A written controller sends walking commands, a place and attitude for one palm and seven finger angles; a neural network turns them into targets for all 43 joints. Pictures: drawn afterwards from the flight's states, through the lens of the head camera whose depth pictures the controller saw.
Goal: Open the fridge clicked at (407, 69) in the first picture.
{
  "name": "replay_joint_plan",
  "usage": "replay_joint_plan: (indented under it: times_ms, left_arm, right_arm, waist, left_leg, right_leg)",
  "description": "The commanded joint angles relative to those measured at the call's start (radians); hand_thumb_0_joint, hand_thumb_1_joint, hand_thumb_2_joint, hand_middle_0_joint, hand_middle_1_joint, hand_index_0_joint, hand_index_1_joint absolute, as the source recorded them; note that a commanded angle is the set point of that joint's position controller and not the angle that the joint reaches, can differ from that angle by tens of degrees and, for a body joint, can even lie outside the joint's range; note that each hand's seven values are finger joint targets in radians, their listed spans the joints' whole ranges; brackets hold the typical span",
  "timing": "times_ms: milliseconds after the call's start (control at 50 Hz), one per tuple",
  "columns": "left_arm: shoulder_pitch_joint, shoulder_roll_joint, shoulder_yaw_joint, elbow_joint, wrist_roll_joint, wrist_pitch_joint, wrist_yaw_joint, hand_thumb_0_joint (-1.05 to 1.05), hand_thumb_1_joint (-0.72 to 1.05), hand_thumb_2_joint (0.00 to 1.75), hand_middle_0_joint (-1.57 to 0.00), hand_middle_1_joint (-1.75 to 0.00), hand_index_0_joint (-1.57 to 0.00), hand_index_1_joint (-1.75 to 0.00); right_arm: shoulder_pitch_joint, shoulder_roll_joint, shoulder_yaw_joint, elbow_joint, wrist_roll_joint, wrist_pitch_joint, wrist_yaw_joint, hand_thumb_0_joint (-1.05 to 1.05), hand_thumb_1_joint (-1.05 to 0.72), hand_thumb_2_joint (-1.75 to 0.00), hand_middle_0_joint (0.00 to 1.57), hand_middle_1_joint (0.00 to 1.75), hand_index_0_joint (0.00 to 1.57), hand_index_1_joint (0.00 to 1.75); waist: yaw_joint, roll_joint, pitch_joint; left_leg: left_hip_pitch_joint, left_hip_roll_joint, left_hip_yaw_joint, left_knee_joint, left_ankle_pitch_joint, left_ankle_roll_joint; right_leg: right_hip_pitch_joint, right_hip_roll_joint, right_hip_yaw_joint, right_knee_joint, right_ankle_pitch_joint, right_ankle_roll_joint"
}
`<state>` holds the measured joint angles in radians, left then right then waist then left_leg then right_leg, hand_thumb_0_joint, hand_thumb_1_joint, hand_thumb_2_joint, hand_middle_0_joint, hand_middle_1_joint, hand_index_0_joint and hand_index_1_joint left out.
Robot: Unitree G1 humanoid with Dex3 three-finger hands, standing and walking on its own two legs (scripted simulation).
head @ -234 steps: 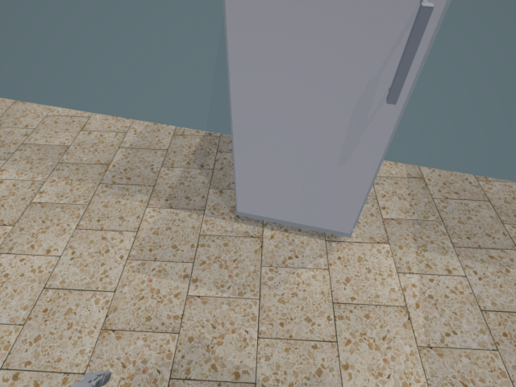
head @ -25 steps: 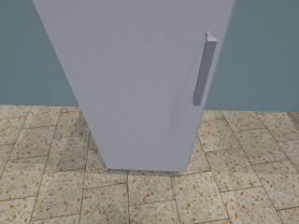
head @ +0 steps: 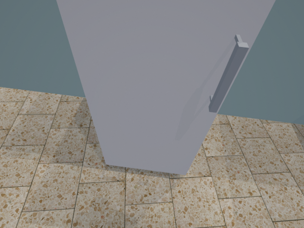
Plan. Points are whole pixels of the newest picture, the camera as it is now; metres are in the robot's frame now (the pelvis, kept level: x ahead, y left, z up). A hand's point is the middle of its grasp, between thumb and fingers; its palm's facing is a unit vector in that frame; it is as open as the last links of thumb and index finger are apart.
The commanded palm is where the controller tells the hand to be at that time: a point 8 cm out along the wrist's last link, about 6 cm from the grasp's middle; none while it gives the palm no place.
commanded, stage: come to a stop and stand still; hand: right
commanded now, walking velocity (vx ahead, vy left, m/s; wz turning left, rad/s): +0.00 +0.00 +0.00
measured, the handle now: (223, 77) +0.51 -0.16 +0.14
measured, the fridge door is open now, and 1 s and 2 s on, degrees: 0 0 0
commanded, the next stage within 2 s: look again from close up in 0.76 s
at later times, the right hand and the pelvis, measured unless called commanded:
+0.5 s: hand out of the picture +0.01 -0.16 -0.16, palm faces +0.03 +0.97 -0.23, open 7.4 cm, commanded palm none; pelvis +0.00 +0.02 +0.01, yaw +0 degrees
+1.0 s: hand out of the picture +0.02 -0.19 -0.16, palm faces +0.02 +0.97 -0.24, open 7.4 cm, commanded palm none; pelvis -0.01 +0.01 +0.01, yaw +0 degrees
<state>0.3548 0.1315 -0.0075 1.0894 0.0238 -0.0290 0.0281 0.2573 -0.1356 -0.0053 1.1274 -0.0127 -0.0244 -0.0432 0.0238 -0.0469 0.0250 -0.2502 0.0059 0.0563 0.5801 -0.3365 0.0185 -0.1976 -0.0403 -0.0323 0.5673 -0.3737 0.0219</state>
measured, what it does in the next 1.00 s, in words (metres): stands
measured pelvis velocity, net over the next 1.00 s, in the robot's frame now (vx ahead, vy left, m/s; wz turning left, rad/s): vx -0.01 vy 0.01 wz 0.01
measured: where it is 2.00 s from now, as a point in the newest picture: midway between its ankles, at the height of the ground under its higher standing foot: outside the picture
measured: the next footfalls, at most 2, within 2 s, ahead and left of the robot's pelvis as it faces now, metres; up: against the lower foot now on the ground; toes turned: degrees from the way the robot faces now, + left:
none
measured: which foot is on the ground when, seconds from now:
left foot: down 0.00-1.00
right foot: down 0.00-1.00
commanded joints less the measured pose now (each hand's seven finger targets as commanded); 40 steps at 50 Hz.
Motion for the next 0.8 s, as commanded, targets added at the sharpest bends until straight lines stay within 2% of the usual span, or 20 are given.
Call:
replay_joint_plan:
  times_ms: [0, 60, 80, 120, 180, 240, 340, 400, 460, 500, 520, 580, 600, 660, 680, 780]
  left_arm:
    - [0.055, 0.07, 0.011, -0.023, -0.007, -0.007, 0.012, 0.0, 0.9, 0.9, -0.2, -0.3, -0.2, -0.3]
    - [0.046, 0.077, 0.014, -0.015, -0.008, -0.003, 0.011, 0.0, 0.9, 0.9, -0.2, -0.3, -0.2, -0.3]
    - [0.036, 0.081, 0.012, -0.008, -0.008, -0.002, 0.011, 0.0, 0.9, 0.9, -0.2, -0.3, -0.2, -0.3]
    - [0.029, 0.081, 0.012, -0.001, -0.006, -0.002, 0.01, 0.0, 0.9, 0.9, -0.2, -0.3, -0.2, -0.3]
    - [0.016, 0.087, 0.013, -0.002, -0.006, 0.002, 0.009, 0.0, 0.9, 0.9, -0.2, -0.3, -0.2, -0.3]
    - [0.005, 0.093, 0.013, -0.001, -0.006, 0.002, 0.009, 0.0, 0.9, 0.9, -0.2, -0.3, -0.2, -0.3]
    - [-0.009, 0.109, 0.014, -0.002, -0.007, 0.0, 0.01, 0.0, 0.9, 0.9, -0.2, -0.3, -0.2, -0.3]
    - [-0.015, 0.108, 0.014, -0.001, -0.009, 0.003, 0.01, 0.0, 0.9, 0.9, -0.2, -0.3, -0.2, -0.3]
    - [-0.024, 0.118, 0.014, 0.001, -0.007, 0.001, 0.01, 0.0, 0.9, 0.9, -0.2, -0.3, -0.2, -0.3]
    - [-0.022, 0.118, 0.015, 0.003, -0.009, 0.002, 0.009, 0.0, 0.9, 0.9, -0.2, -0.3, -0.2, -0.3]
    - [-0.027, 0.127, 0.016, 0.002, -0.009, 0.002, 0.009, 0.0, 0.9, 0.9, -0.2, -0.3, -0.2, -0.3]
    - [-0.03, 0.128, 0.016, 0.002, -0.008, 0.001, 0.008, 0.0, 0.9, 0.9, -0.2, -0.3, -0.2, -0.3]
    - [-0.031, 0.127, 0.016, 0.005, -0.009, 0.001, 0.008, 0.0, 0.9, 0.9, -0.2, -0.3, -0.2, -0.3]
    - [-0.035, 0.138, 0.016, 0.004, -0.008, 0.0, 0.007, 0.0, 0.9, 0.9, -0.2, -0.3, -0.2, -0.3]
    - [-0.039, 0.139, 0.016, 0.004, -0.007, 0.001, 0.008, 0.0, 0.9, 0.9, -0.2, -0.3, -0.2, -0.3]
    - [-0.042, 0.152, 0.019, 0.004, -0.007, -0.003, 0.007, 0.0, 0.9, 0.9, -0.2, -0.3, -0.2, -0.3]
  right_arm:
    - [0.074, -0.102, -0.012, -0.035, 0.001, -0.022, -0.003, 0.0, -0.9, -0.9, 0.2, 0.3, 0.2, 0.3]
    - [0.063, -0.116, -0.015, -0.048, 0.002, -0.019, -0.003, 0.0, -0.9, -0.9, 0.2, 0.3, 0.2, 0.3]
    - [0.056, -0.117, -0.015, -0.05, 0.003, -0.015, -0.002, 0.0, -0.9, -0.9, 0.2, 0.3, 0.2, 0.3]
    - [0.059, -0.122, -0.018, -0.055, 0.0, -0.016, -0.003, 0.0, -0.9, -0.9, 0.2, 0.3, 0.2, 0.3]
    - [0.054, -0.132, -0.021, -0.061, 0.001, -0.014, -0.002, 0.0, -0.9, -0.9, 0.2, 0.3, 0.2, 0.3]
    - [0.051, -0.143, -0.024, -0.068, 0.0, -0.013, 0.0, 0.0, -0.9, -0.9, 0.2, 0.3, 0.2, 0.3]
    - [0.054, -0.16, -0.028, -0.07, 0.0, -0.016, 0.003, 0.0, -0.9, -0.9, 0.2, 0.3, 0.2, 0.3]
    - [0.049, -0.163, -0.028, -0.073, -0.001, -0.015, 0.004, 0.0, -0.9, -0.9, 0.2, 0.3, 0.2, 0.3]
    - [0.046, -0.17, -0.029, -0.072, 0.0, -0.014, 0.006, 0.0, -0.9, -0.9, 0.2, 0.3, 0.2, 0.3]
    - [0.044, -0.168, -0.028, -0.071, -0.002, -0.013, 0.007, 0.0, -0.9, -0.9, 0.2, 0.3, 0.2, 0.3]
    - [0.039, -0.174, -0.029, -0.071, -0.001, -0.013, 0.007, 0.0, -0.9, -0.9, 0.2, 0.3, 0.2, 0.3]
    - [0.037, -0.177, -0.029, -0.069, 0.0, -0.012, 0.01, 0.0, -0.9, -0.9, 0.2, 0.3, 0.2, 0.3]
    - [0.039, -0.175, -0.028, -0.07, -0.001, -0.012, 0.009, 0.0, -0.9, -0.9, 0.2, 0.3, 0.2, 0.3]
    - [0.036, -0.182, -0.029, -0.07, 0.001, -0.012, 0.011, 0.0, -0.9, -0.9, 0.2, 0.3, 0.2, 0.3]
    - [0.032, -0.183, -0.029, -0.071, 0.001, -0.011, 0.011, 0.0, -0.9, -0.9, 0.2, 0.3, 0.2, 0.3]
    - [0.026, -0.193, -0.03, -0.072, 0.001, -0.013, 0.012, 0.0, -0.9, -0.9, 0.2, 0.3, 0.2, 0.3]
  waist:
    - [-0.012, 0.075, 0.02]
    - [-0.009, 0.087, 0.018]
    - [-0.011, 0.078, 0.038]
    - [-0.013, 0.068, 0.036]
    - [-0.014, 0.087, 0.04]
    - [-0.015, 0.057, 0.038]
    - [-0.019, 0.055, 0.007]
    - [-0.017, 0.074, 0.022]
    - [-0.021, 0.035, 0.023]
    - [-0.02, 0.057, 0.023]
    - [-0.021, 0.041, 0.033]
    - [-0.021, 0.043, 0.027]
    - [-0.021, 0.061, 0.026]
    - [-0.023, 0.04, 0.024]
    - [-0.023, 0.051, 0.032]
    - [-0.025, 0.046, 0.003]
  left_leg:
    - [0.067, 0.104, -0.096, -0.075, 0.445, 0.04]
    - [0.068, 0.105, -0.102, -0.085, 0.427, 0.038]
    - [0.056, 0.104, -0.1, -0.094, 0.392, 0.037]
    - [0.061, 0.102, -0.103, -0.1, 0.388, 0.037]
    - [0.06, 0.11, -0.113, -0.122, 0.374, 0.04]
    - [0.062, 0.108, -0.118, -0.13, 0.361, 0.042]
    - [0.088, 0.115, -0.126, -0.139, 0.4, 0.045]
    - [0.078, 0.114, -0.127, -0.158, 0.364, 0.046]
    - [0.072, 0.114, -0.13, -0.163, 0.346, 0.046]
    - [0.071, 0.109, -0.126, -0.17, 0.327, 0.043]
    - [0.066, 0.112, -0.128, -0.175, 0.309, 0.043]
    - [0.065, 0.113, -0.13, -0.184, 0.279, 0.044]
    - [0.067, 0.108, -0.13, -0.184, 0.287, 0.042]
    - [0.067, 0.112, -0.131, -0.186, 0.268, 0.042]
    - [0.06, 0.11, -0.132, -0.189, 0.256, 0.042]
    - [0.082, 0.112, -0.126, -0.178, 0.297, 0.04]
  right_leg:
    - [-0.025, -0.059, 0.044, -0.1, 0.346, -0.037]
    - [-0.008, -0.055, 0.04, -0.12, 0.302, -0.034]
    - [-0.01, -0.056, 0.04, -0.132, 0.285, -0.034]
    - [-0.001, -0.053, 0.04, -0.136, 0.298, -0.035]
    - [0.002, -0.049, 0.034, -0.146, 0.257, -0.033]
    - [0.009, -0.05, 0.03, -0.154, 0.255, -0.032]
    - [0.021, -0.051, 0.027, -0.152, 0.267, -0.03]
    - [0.018, -0.052, 0.026, -0.16, 0.238, -0.029]
    - [0.021, -0.053, 0.029, -0.161, 0.248, -0.03]
    - [0.024, -0.057, 0.028, -0.169, 0.239, -0.031]
    - [0.014, -0.055, 0.031, -0.168, 0.233, -0.031]
    - [0.013, -0.056, 0.031, -0.175, 0.223, -0.032]
    - [0.018, -0.058, 0.034, -0.177, 0.228, -0.033]
    - [0.013, -0.057, 0.036, -0.18, 0.225, -0.033]
    - [0.01, -0.059, 0.038, -0.184, 0.219, -0.034]
    - [0.02, -0.062, 0.042, -0.187, 0.251, -0.036]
